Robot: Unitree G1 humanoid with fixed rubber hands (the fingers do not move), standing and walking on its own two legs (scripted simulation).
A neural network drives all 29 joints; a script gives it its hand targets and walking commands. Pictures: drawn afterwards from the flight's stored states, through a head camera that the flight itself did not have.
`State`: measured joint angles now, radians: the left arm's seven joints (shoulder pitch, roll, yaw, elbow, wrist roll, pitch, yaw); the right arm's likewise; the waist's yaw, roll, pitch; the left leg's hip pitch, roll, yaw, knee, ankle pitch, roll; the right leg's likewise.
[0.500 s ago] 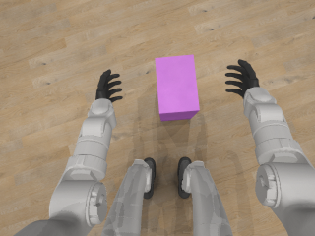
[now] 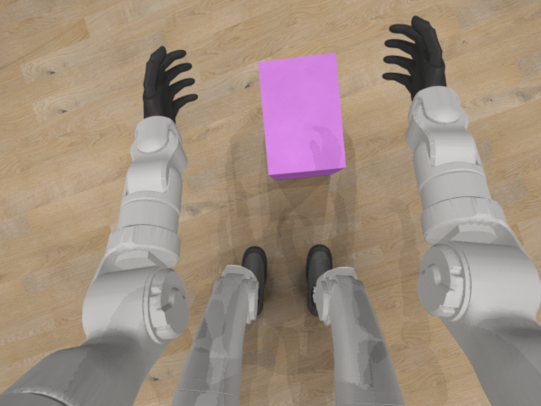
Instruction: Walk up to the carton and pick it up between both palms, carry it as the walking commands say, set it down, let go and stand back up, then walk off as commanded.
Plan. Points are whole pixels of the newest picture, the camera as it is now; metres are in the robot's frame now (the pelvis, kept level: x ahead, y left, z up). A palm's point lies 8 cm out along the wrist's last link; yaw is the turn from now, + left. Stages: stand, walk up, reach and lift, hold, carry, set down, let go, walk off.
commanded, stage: reach and lift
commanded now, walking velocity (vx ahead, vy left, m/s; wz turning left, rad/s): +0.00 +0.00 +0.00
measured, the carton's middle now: (300, 127) +0.52 -0.02 -0.52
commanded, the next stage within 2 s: none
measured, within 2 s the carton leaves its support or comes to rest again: neither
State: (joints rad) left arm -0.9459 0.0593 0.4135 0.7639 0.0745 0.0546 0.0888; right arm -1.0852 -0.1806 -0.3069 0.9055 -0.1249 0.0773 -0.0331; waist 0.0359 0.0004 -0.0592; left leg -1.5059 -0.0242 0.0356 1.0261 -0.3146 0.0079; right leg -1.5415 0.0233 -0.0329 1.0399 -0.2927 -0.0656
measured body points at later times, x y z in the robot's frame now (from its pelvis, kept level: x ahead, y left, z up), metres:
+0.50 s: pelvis -0.03 +0.02 -0.14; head +0.30 +0.00 +0.16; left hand +0.48 +0.18 -0.28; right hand +0.51 -0.17 -0.29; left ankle +0.06 +0.11 -0.63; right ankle +0.07 -0.08 -0.63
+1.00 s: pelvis -0.05 +0.01 -0.25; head +0.31 -0.01 +0.01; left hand +0.48 +0.17 -0.43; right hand +0.51 -0.15 -0.43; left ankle +0.06 +0.11 -0.63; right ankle +0.06 -0.08 -0.63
